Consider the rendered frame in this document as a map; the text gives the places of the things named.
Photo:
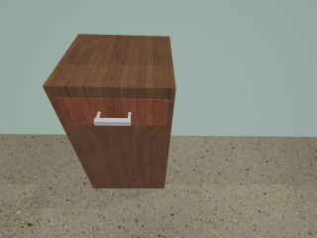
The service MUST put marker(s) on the drawer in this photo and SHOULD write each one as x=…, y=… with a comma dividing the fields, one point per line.
x=79, y=110

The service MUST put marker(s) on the cabinet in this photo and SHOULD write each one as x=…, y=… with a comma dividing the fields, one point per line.
x=121, y=67

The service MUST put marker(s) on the handle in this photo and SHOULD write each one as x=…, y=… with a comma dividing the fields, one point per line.
x=112, y=121

